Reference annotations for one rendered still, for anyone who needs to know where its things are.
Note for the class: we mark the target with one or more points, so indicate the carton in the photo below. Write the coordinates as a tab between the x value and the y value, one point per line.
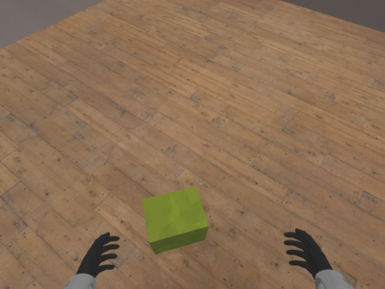
175	219

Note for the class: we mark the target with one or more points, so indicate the robot right hand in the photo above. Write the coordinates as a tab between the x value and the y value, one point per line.
316	260

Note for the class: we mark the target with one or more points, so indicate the robot left hand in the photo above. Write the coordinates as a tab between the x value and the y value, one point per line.
91	261

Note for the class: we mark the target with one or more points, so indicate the left robot forearm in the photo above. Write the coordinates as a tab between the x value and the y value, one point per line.
81	281

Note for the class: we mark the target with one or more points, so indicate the right robot forearm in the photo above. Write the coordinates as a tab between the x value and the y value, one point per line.
331	279

